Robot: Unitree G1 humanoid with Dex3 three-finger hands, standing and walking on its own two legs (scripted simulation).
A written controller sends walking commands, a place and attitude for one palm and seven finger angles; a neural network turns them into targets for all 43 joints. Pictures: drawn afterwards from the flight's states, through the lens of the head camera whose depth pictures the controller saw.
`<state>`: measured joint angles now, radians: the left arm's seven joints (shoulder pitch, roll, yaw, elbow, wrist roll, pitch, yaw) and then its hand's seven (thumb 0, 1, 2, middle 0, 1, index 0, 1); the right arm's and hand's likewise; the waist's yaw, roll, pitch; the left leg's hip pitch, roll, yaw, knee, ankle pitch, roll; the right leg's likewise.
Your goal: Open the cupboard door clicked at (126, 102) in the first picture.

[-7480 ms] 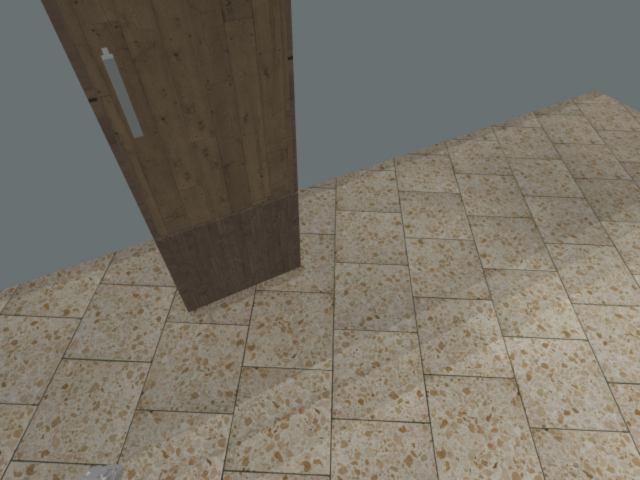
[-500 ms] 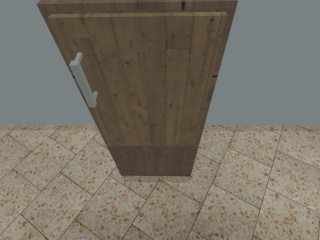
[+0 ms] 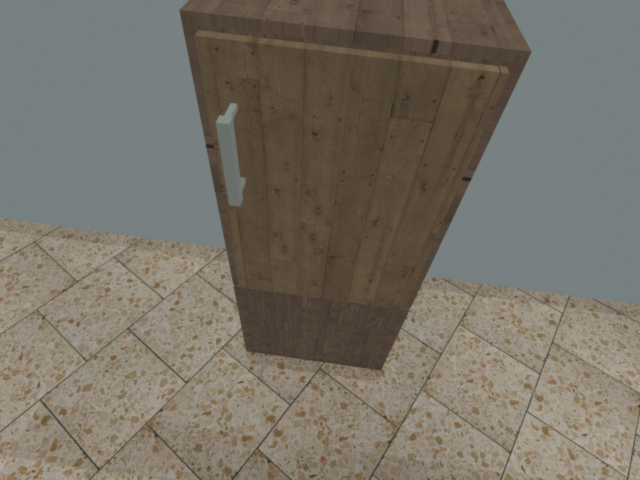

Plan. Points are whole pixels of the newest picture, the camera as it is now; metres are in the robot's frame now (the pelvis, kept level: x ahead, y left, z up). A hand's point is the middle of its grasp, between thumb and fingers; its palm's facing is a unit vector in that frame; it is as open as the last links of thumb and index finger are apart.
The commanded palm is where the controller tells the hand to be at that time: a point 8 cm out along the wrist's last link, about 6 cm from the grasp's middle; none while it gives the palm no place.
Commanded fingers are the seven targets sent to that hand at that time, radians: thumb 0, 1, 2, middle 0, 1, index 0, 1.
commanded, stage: come to a stop and stand still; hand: left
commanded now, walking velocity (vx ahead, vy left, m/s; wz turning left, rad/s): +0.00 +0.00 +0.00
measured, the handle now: (234, 157) +0.55 +0.19 +0.08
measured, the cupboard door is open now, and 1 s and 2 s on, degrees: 0 0 0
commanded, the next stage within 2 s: look again from close up in 0.26 s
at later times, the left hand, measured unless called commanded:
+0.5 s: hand out of the picture +0.01 +0.16 -0.17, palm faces -0.03 -0.97 -0.25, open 7.3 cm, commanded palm none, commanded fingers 0.00 0.90 0.90 -0.20 -0.30 -0.20 -0.30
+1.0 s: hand out of the picture +0.04 +0.15 -0.17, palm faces +0.03 -0.98 -0.21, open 7.3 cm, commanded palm +0.11 +0.19 -0.07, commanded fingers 0.00 0.83 0.87 -0.20 -0.34 -0.20 -0.34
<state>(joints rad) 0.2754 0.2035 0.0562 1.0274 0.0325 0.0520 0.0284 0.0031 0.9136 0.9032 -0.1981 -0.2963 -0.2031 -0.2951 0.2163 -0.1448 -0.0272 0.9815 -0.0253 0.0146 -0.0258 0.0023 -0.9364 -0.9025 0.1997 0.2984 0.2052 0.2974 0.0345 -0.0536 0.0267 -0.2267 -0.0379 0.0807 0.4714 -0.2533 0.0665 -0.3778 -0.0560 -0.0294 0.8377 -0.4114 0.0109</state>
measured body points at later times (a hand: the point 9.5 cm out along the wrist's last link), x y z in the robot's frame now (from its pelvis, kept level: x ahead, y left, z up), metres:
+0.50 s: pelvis +0.00 -0.02 +0.00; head +0.01 -0.04 +0.45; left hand +0.02 +0.22 -0.15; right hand +0.00 -0.24 -0.17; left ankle +0.00 +0.08 -0.74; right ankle -0.03 -0.12 -0.74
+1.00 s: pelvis +0.01 -0.03 +0.00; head +0.03 -0.03 +0.45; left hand +0.04 +0.20 -0.15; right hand +0.03 -0.27 -0.15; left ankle +0.00 +0.08 -0.74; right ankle -0.03 -0.12 -0.74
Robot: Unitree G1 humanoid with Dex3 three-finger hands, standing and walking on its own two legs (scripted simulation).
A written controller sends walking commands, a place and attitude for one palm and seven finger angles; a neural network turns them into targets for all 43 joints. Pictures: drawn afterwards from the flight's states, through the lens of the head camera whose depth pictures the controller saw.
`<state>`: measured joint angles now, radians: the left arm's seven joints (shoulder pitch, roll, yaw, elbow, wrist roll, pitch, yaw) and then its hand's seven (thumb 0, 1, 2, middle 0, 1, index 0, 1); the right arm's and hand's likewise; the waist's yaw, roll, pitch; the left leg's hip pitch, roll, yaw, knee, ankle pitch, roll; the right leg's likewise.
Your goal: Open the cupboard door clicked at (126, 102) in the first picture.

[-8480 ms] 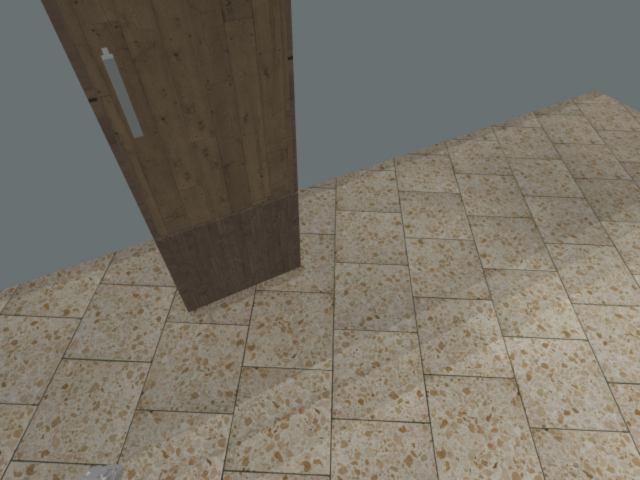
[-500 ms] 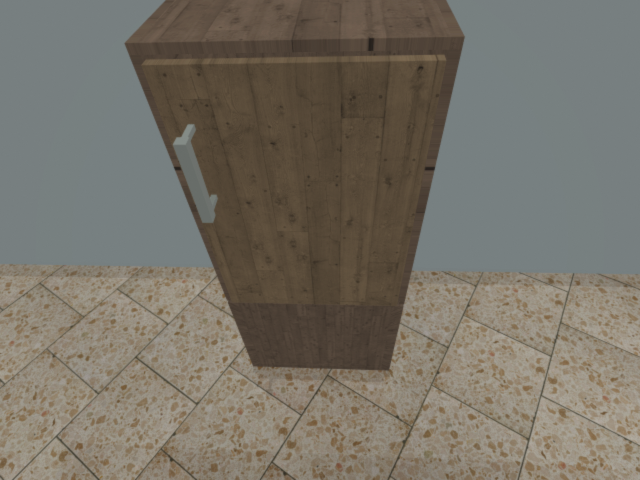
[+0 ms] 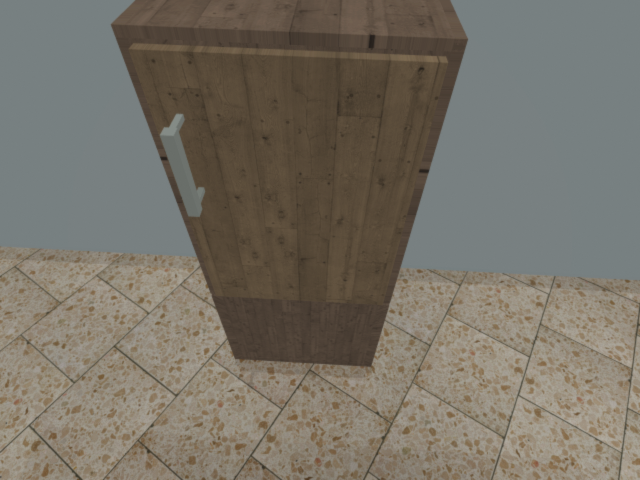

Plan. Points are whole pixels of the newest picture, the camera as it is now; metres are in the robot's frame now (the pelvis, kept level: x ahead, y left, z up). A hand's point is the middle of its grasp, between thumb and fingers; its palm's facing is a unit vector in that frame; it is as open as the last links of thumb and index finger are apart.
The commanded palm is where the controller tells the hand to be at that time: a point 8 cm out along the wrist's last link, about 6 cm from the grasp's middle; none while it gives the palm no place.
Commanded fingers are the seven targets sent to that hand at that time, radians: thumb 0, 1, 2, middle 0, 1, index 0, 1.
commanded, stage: raise the hand with hooked fingers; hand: left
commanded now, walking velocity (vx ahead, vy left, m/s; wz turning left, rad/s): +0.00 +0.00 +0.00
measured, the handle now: (187, 168) +0.53 +0.25 +0.08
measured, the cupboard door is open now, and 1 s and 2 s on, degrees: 0 0 0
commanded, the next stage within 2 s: none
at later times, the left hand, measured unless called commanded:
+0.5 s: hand (143, 470) +0.14 +0.21 -0.03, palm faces +0.08 -1.00 -0.04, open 9.2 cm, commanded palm +0.13 +0.27 -0.01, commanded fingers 0.00 0.25 0.62 -0.25 -0.72 -0.25 -0.72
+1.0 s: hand (99, 402) +0.19 +0.26 +0.03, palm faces +0.03 -1.00 -0.06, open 12.2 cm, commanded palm +0.17 +0.32 +0.04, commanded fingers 0.00 -0.34 0.37 -0.29 -1.10 -0.29 -1.10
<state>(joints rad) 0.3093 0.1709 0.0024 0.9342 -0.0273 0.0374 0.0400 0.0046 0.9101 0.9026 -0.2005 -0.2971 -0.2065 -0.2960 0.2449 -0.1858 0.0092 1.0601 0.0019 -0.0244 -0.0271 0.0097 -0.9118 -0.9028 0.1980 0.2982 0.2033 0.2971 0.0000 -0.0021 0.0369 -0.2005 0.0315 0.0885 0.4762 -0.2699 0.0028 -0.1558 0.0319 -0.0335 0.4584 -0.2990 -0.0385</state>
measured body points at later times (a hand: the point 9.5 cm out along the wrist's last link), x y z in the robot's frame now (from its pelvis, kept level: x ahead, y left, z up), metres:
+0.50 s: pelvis -0.05 +0.00 -0.07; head -0.01 +0.01 +0.37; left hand +0.13 +0.26 -0.02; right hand +0.19 -0.22 -0.12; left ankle -0.01 +0.11 -0.74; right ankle -0.04 -0.09 -0.74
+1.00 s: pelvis -0.04 +0.03 -0.04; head -0.01 +0.04 +0.41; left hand +0.19 +0.32 +0.03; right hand +0.12 -0.22 -0.11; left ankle -0.01 +0.11 -0.74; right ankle -0.04 -0.09 -0.74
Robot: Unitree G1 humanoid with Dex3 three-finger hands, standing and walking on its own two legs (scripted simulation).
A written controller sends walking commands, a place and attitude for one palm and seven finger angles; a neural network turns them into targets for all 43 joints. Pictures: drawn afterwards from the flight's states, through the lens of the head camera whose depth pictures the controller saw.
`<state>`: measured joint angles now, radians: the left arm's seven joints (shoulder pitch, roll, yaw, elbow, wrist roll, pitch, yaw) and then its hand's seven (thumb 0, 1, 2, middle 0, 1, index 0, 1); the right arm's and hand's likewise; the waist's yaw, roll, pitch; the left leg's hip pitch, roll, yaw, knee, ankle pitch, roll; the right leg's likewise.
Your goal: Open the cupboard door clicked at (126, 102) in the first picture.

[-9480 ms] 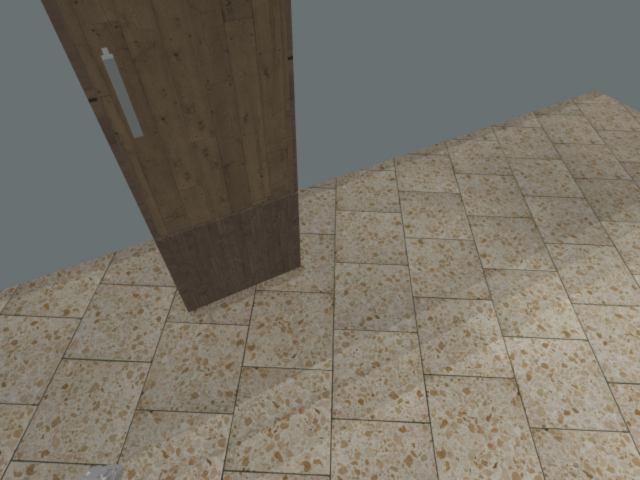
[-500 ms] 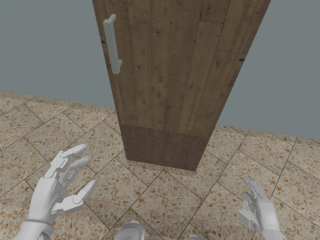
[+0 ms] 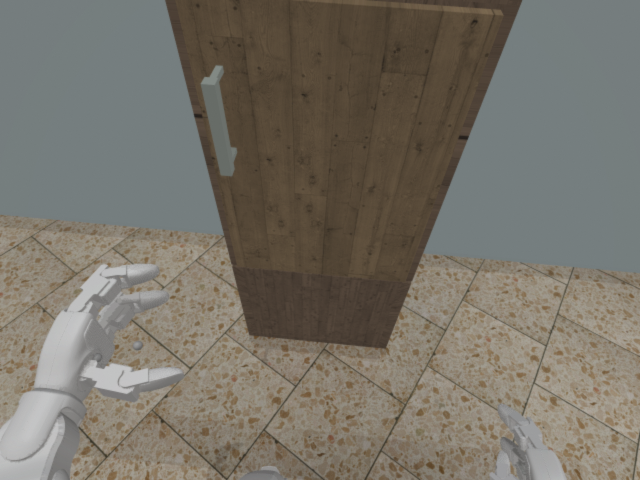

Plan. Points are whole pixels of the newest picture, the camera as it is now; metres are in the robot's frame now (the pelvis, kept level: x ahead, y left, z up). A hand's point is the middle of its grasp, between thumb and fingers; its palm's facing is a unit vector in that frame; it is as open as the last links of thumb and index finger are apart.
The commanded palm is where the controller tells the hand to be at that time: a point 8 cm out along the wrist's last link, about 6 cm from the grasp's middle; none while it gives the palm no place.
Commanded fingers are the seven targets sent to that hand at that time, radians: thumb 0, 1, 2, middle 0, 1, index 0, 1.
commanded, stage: raise the hand with hooked fingers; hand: left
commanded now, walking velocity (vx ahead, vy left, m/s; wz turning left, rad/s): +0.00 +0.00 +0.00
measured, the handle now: (222, 123) +0.59 +0.19 +0.12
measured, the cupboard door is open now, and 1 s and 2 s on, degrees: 0 0 0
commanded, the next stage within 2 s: move the hooked fingers beside the handle in 1.06 s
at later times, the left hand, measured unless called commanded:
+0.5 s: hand (79, 280) +0.29 +0.27 +0.13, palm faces +0.01 -1.00 -0.06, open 13.9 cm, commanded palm +0.26 +0.32 +0.14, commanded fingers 0.00 -0.50 0.30 -0.30 -1.20 -0.30 -1.20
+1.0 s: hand (95, 268) +0.30 +0.26 +0.14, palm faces +0.01 -1.00 -0.04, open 13.9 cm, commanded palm +0.27 +0.30 +0.14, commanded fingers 0.00 -0.50 0.30 -0.30 -1.20 -0.30 -1.20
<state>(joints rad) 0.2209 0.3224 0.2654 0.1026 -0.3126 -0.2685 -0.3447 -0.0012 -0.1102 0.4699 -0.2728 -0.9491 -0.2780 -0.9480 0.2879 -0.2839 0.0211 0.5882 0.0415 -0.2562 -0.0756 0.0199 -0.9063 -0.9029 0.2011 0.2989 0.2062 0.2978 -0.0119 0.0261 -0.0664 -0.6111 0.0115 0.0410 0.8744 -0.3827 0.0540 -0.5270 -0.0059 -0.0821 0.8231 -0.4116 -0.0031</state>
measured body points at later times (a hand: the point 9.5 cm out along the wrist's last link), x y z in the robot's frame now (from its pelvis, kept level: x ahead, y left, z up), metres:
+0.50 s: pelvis +0.01 +0.00 +0.02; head +0.02 +0.00 +0.47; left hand +0.28 +0.33 +0.14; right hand +0.18 -0.23 -0.05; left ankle +0.04 +0.08 -0.70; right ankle +0.00 -0.12 -0.70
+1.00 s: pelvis +0.01 -0.02 +0.03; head +0.02 -0.02 +0.48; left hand +0.29 +0.31 +0.14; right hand +0.17 -0.26 -0.05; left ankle +0.04 +0.08 -0.70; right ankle +0.00 -0.12 -0.70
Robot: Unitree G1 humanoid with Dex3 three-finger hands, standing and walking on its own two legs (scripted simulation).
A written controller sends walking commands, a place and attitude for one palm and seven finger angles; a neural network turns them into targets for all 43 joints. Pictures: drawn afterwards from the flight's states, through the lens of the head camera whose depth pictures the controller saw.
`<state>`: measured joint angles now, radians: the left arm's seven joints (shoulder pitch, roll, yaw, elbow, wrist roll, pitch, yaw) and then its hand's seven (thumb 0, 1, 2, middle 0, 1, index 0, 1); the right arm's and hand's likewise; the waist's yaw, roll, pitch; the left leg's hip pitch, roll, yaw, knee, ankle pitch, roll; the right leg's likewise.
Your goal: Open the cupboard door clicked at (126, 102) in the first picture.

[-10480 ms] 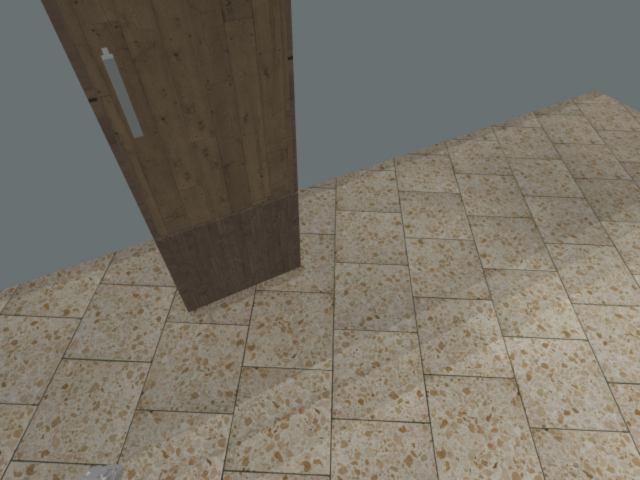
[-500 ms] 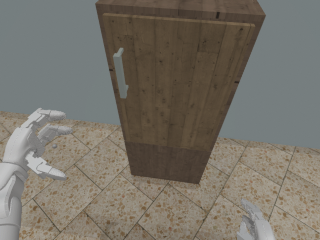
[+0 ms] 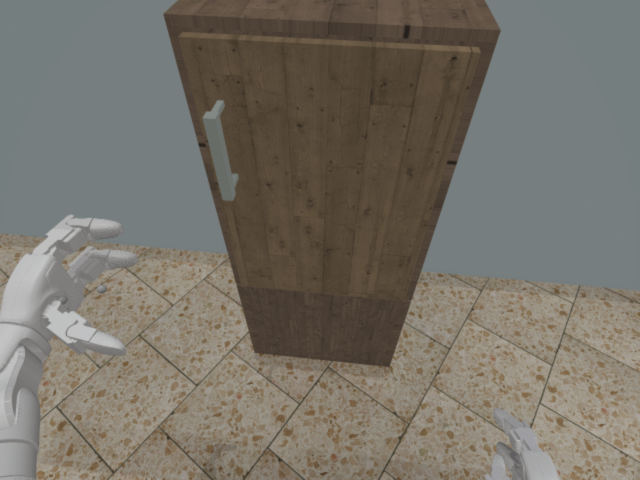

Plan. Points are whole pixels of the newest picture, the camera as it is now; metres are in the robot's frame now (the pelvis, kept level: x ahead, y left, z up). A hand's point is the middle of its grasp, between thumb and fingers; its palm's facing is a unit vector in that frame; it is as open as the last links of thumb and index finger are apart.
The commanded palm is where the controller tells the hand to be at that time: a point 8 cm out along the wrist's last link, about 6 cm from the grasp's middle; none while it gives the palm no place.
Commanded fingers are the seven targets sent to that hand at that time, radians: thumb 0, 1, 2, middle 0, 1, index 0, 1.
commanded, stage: raise the hand with hooked fingers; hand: left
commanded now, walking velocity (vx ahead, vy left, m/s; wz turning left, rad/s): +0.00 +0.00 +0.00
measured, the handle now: (224, 152) +0.58 +0.20 +0.10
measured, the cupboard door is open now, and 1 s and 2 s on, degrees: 0 0 0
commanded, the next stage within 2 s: move the hooked fingers beside the handle in 0.06 s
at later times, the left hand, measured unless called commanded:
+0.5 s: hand (122, 256) +0.34 +0.27 +0.11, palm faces -0.01 -1.00 -0.01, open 13.9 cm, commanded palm +0.31 +0.32 +0.11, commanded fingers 0.00 -0.50 0.30 -0.30 -1.20 -0.30 -1.20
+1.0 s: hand (145, 215) +0.41 +0.27 +0.11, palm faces -0.03 -1.00 +0.00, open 13.9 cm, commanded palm +0.39 +0.32 +0.11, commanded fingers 0.00 -0.50 0.30 -0.30 -1.20 -0.30 -1.20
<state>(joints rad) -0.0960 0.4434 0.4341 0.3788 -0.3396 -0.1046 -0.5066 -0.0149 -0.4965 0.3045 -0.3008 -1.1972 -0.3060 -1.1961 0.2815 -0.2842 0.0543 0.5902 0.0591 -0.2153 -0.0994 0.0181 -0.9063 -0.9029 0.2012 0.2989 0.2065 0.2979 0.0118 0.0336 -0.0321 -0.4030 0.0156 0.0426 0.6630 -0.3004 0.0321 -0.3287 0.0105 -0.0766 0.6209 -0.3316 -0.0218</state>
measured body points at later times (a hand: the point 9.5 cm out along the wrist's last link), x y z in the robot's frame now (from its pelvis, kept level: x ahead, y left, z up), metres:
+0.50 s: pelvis +0.00 +0.00 +0.00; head +0.02 +0.00 +0.45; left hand +0.33 +0.32 +0.12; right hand +0.14 -0.26 -0.09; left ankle +0.03 +0.10 -0.72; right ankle +0.00 -0.11 -0.72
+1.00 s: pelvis +0.00 +0.01 -0.01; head +0.05 +0.02 +0.44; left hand +0.41 +0.33 +0.11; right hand +0.08 -0.26 -0.11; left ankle +0.03 +0.10 -0.72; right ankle +0.00 -0.11 -0.72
